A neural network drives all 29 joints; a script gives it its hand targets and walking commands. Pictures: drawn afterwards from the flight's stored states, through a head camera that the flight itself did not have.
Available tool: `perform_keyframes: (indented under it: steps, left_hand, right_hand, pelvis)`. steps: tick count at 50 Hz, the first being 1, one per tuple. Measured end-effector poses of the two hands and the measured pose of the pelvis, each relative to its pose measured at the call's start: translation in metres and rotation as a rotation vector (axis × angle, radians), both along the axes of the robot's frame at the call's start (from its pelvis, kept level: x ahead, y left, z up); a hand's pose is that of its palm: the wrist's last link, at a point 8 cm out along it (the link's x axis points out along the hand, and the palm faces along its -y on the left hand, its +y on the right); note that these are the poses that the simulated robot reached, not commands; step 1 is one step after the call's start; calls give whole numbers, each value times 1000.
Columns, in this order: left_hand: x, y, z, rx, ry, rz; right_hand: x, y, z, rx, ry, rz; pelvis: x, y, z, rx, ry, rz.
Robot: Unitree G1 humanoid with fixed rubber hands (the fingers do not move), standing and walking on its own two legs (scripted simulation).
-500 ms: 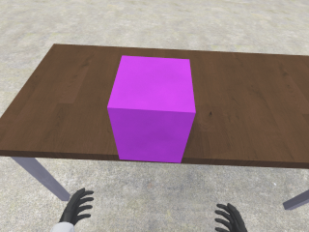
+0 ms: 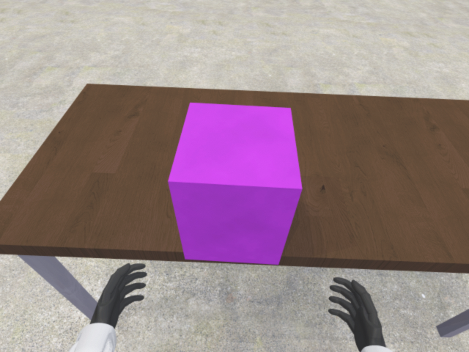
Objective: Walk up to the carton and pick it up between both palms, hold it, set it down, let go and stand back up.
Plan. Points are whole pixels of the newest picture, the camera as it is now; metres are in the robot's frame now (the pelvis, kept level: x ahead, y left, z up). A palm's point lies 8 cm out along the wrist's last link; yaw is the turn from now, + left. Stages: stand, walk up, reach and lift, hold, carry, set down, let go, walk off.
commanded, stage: reach and lift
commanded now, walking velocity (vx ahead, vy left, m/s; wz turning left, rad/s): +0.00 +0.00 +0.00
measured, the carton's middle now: (235, 186) +0.43 +0.04 +0.03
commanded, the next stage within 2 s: none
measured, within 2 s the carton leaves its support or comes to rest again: neither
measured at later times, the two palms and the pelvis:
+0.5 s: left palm (118, 274) +0.23 +0.23 +0.01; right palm (362, 286) +0.24 -0.18 +0.01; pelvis -0.01 +0.00 +0.00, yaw +0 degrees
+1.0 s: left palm (124, 207) +0.32 +0.22 +0.08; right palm (371, 227) +0.31 -0.19 +0.08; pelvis -0.02 +0.00 +0.00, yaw -1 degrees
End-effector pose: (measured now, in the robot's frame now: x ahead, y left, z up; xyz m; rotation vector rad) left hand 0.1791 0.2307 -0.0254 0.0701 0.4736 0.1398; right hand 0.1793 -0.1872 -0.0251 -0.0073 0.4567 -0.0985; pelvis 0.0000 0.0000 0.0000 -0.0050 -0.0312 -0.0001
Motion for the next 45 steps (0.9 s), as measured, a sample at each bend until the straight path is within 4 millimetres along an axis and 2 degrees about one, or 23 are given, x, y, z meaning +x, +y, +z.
perform_keyframes:
  steps: [14,25,38,45]
  left_hand:
    - [24,-3,21,-12,-171,4]
    - [54,-5,31,-38,-199,6]
    - [102,-8,82,-45,-195,-9]
    - [122,-9,104,-44,-205,-6]
  right_hand:
    - [30,2,21,10,-144,-3]
    - [64,4,35,11,-177,2]
    - [104,0,80,26,-211,-20]
    - [122,-4,97,20,-231,-20]
  pelvis:
    - [-4,2,-1,-1,-10,2]
    - [-9,1,-2,0,4,5]
    - [-10,-1,1,1,3,-8]
    - [-14,-1,1,3,11,-17]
